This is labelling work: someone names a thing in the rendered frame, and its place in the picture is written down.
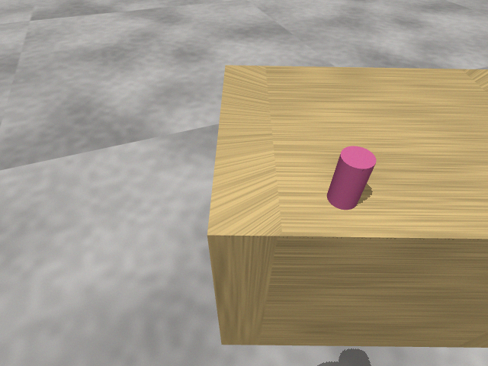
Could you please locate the can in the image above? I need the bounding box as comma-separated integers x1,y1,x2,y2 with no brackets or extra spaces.
327,146,377,210

